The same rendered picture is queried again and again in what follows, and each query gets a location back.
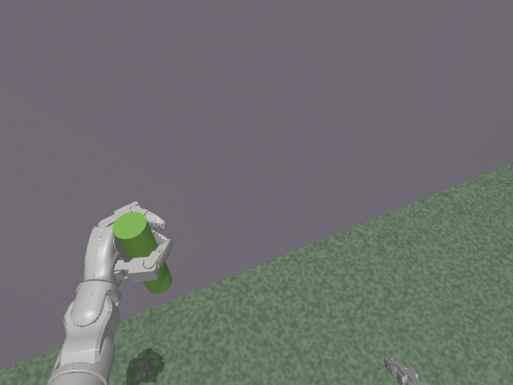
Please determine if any left robot hand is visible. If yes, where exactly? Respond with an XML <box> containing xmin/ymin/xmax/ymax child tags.
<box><xmin>83</xmin><ymin>201</ymin><xmax>172</xmax><ymax>288</ymax></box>

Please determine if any can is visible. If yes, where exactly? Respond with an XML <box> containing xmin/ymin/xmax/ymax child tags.
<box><xmin>112</xmin><ymin>212</ymin><xmax>172</xmax><ymax>294</ymax></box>

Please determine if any right robot hand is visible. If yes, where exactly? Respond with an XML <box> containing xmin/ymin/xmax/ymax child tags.
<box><xmin>384</xmin><ymin>358</ymin><xmax>427</xmax><ymax>385</ymax></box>

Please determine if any left robot arm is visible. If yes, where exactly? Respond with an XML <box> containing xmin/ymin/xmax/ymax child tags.
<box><xmin>47</xmin><ymin>280</ymin><xmax>121</xmax><ymax>385</ymax></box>

